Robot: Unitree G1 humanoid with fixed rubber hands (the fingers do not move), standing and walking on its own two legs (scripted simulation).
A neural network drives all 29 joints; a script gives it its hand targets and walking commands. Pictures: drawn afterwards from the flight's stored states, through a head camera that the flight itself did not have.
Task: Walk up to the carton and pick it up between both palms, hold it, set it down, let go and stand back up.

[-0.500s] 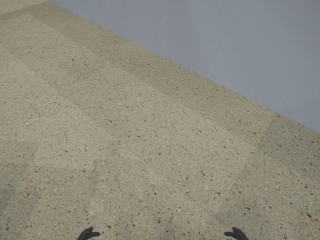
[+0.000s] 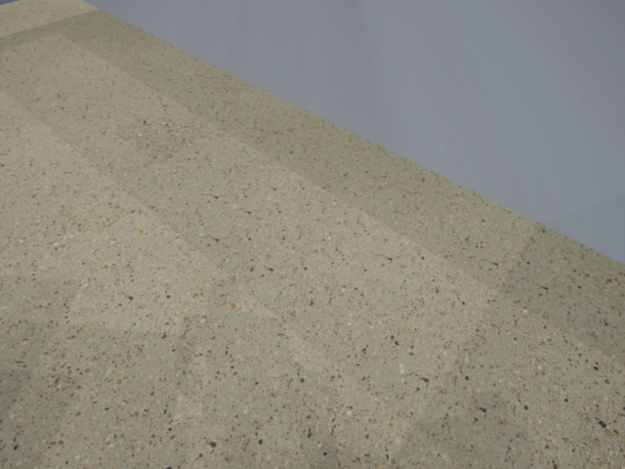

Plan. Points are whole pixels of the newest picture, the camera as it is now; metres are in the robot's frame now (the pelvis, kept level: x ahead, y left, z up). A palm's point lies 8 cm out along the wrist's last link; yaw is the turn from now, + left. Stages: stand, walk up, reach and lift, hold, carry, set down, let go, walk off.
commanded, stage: stand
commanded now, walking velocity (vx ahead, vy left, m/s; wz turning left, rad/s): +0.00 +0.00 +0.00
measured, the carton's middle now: out of the picture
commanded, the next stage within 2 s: walk up in 0.96 s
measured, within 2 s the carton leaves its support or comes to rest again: neither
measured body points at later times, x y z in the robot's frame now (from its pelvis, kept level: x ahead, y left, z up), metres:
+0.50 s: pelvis +0.01 +0.00 +0.01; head +0.02 +0.00 +0.46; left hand +0.05 +0.23 -0.14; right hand +0.05 -0.23 -0.14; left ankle +0.01 +0.13 -0.73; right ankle +0.01 -0.11 -0.73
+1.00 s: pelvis +0.01 +0.00 +0.01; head +0.02 +0.00 +0.46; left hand +0.00 +0.21 -0.15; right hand +0.00 -0.21 -0.15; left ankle +0.01 +0.13 -0.73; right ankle +0.01 -0.11 -0.73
